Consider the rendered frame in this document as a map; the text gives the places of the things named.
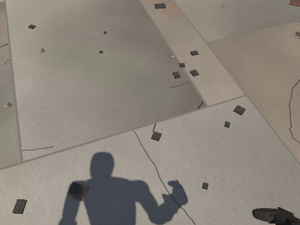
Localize right robot hand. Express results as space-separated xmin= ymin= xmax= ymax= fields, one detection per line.
xmin=252 ymin=207 xmax=300 ymax=225

